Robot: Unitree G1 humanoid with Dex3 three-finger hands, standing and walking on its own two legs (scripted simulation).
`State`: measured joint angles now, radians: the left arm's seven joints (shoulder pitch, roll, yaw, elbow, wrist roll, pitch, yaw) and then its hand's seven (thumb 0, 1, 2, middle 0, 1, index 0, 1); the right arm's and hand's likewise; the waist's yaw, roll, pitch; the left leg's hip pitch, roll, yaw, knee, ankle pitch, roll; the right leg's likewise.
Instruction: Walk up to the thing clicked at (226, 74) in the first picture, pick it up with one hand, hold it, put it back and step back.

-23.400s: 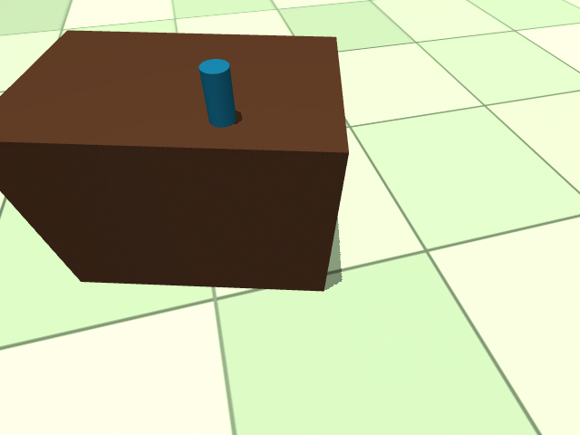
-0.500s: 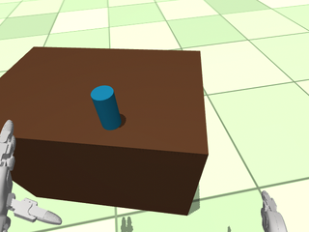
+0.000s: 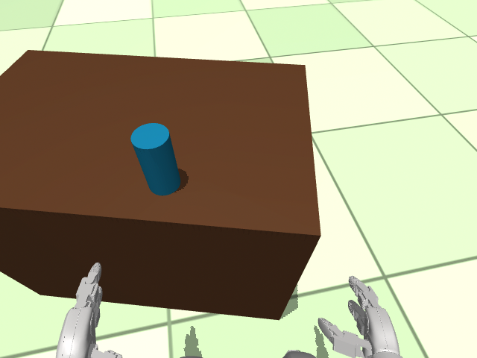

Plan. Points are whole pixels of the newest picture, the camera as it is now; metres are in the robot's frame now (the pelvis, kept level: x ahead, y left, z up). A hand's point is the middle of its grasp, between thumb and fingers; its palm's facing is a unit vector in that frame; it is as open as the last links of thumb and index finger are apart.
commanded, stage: home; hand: left
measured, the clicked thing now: (158, 161) +0.47 +0.18 +0.02
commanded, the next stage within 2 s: none
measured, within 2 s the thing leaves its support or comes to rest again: neither
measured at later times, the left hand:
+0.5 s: hand (140, 309) +0.21 +0.19 -0.08, palm faces +0.08 -0.97 -0.24, open 17.4 cm
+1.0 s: hand out of the picture +0.07 +0.26 -0.13, palm faces -0.05 -0.91 -0.40, open 17.5 cm
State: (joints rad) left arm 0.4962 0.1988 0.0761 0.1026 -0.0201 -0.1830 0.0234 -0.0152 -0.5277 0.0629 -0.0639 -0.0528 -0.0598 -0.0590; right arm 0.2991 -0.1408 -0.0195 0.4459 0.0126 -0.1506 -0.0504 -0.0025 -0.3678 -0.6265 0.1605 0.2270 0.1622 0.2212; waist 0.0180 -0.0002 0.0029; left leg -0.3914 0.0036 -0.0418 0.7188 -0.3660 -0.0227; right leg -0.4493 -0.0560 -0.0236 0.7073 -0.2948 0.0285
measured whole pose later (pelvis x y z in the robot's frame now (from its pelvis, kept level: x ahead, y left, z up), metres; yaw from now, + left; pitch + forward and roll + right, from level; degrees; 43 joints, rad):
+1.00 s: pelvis +0.00 +0.00 +0.01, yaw +0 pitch -3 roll +0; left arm 0.23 0.38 -0.02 0.93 0.04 -0.01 0.01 -0.01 -0.55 0.04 -0.06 -0.04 -0.05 -0.05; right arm 0.22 -0.37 -0.03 0.95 -0.03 0.02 0.01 0.01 -0.90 -0.90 0.20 0.30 0.20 0.30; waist 0.00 0.01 0.02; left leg -0.25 0.01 -0.05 0.62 -0.32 -0.02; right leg -0.31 -0.06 -0.03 0.62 -0.26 0.02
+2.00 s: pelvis +0.02 +0.00 +0.03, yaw +0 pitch -2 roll +0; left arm 0.10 0.35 0.00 1.16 0.01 -0.01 -0.01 -0.01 -0.55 0.04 -0.06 -0.04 -0.05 -0.05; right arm 0.15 -0.36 0.01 1.10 -0.01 0.00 0.00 0.01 -0.90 -0.90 0.20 0.30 0.20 0.30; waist 0.00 0.01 0.06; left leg -0.11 0.02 -0.05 0.37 -0.22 -0.03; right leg -0.17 -0.04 -0.04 0.37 -0.16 0.02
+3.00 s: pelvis +0.02 -0.01 +0.03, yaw +0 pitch -3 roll +0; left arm 0.11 0.35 0.01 1.15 0.01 0.00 -0.01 0.00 0.36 0.76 -0.20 -0.28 -0.19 -0.29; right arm 0.15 -0.36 0.00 1.12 -0.01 0.01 0.01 0.01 -0.91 -0.90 0.20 0.30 0.20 0.30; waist 0.00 0.01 0.06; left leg -0.08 0.02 -0.05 0.33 -0.21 -0.03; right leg -0.14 -0.04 -0.05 0.34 -0.15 0.02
